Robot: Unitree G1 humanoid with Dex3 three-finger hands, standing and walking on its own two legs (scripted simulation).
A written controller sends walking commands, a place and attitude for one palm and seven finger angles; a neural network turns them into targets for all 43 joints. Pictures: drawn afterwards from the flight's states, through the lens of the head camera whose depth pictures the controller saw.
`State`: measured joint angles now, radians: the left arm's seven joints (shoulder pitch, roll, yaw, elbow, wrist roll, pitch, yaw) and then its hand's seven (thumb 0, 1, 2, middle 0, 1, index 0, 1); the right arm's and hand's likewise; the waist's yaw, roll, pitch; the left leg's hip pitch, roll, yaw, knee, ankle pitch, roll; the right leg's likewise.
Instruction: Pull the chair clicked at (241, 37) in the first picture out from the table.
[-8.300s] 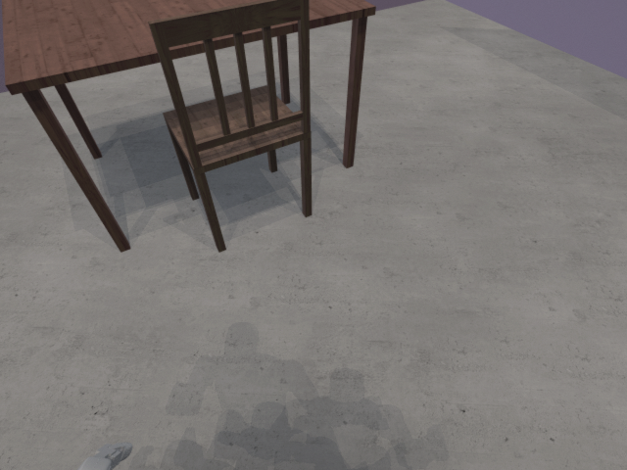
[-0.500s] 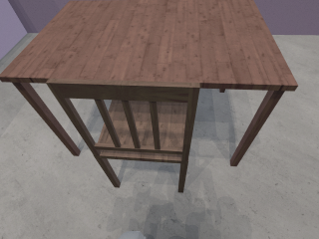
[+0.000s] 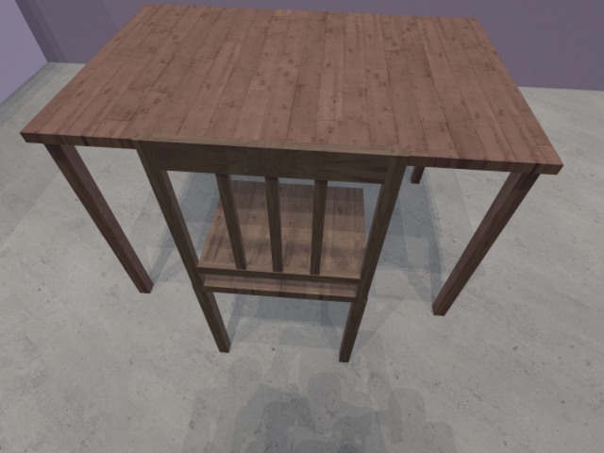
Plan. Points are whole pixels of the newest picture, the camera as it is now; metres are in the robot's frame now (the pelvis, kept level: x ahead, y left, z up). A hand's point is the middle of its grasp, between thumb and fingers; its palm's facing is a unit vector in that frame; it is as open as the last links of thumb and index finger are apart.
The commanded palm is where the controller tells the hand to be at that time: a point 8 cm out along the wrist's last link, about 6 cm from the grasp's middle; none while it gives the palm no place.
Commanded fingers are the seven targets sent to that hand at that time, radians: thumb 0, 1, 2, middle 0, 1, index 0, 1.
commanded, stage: come to a stop and stand still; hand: left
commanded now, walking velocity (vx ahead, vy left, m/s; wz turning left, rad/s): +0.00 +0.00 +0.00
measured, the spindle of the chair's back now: (275, 228) +0.53 +0.10 -0.09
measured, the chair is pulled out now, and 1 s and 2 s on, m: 0.00 0.00 0.00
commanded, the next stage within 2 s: look again from close up in 0.54 s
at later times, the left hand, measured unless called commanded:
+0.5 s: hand out of the picture -0.06 +0.13 -0.17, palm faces +0.05 -0.99 -0.15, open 7.3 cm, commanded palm none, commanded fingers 0.00 0.90 0.90 -0.20 -0.30 -0.20 -0.30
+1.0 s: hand out of the picture +0.00 +0.18 -0.18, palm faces +0.03 -0.98 -0.20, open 7.3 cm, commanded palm none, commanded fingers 0.00 0.90 0.90 -0.20 -0.30 -0.20 -0.30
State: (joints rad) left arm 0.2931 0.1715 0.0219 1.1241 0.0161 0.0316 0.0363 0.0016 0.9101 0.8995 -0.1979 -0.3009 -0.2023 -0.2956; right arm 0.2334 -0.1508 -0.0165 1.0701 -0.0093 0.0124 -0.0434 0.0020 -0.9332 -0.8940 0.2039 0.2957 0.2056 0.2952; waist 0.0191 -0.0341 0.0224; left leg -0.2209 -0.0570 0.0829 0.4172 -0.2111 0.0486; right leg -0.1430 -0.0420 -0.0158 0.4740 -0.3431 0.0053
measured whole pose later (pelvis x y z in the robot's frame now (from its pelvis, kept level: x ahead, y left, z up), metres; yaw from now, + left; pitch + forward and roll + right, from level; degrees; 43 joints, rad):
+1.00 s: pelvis +0.00 +0.00 +0.00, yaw +0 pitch +0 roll +0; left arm 0.30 0.15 -0.01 1.07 0.02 -0.03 0.05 0.01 0.92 0.90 -0.20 -0.30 -0.20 -0.30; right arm 0.28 -0.17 0.01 1.08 -0.01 -0.02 -0.03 0.02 -0.94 -0.89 0.20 0.30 0.20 0.29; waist 0.00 0.00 0.00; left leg -0.26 -0.02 0.04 0.53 -0.27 0.04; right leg -0.14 -0.01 -0.04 0.50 -0.35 -0.01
